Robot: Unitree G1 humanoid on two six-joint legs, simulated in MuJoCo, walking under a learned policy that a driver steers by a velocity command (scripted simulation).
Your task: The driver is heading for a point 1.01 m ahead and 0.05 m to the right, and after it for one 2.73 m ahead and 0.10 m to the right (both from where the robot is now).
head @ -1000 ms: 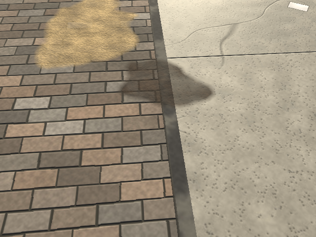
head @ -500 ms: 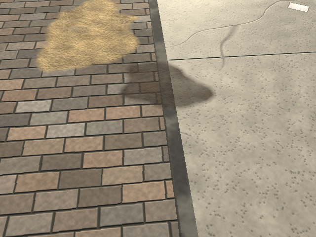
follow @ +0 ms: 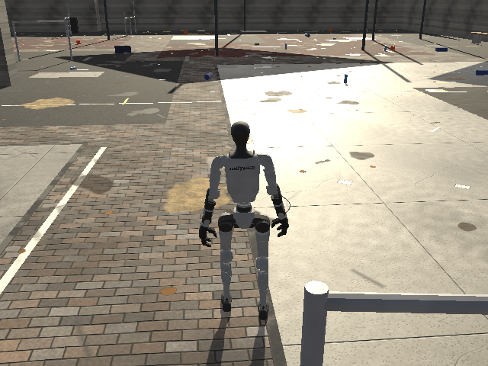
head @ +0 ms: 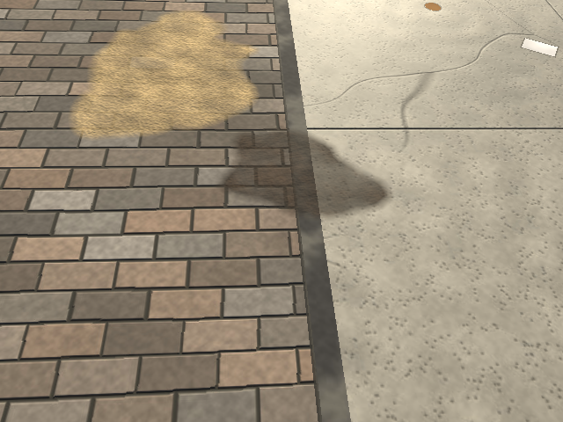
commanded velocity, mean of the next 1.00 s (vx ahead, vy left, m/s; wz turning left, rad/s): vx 0.46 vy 0.00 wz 0.00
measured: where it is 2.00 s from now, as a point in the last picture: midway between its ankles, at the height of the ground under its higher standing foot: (289, 226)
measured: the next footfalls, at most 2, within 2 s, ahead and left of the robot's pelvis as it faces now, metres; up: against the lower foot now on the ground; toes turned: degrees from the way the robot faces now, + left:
left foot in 0.04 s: +0.06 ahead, +0.12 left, +0.00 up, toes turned +4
right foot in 0.54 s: +0.45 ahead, -0.09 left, +0.00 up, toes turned -3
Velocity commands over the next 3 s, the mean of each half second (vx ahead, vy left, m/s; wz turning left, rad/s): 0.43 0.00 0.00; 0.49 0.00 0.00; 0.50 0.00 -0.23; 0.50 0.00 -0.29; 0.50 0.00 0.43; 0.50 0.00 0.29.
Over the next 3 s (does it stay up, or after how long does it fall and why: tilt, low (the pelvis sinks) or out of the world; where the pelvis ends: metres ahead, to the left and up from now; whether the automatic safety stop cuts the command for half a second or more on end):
stays up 1.65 -0.11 0.01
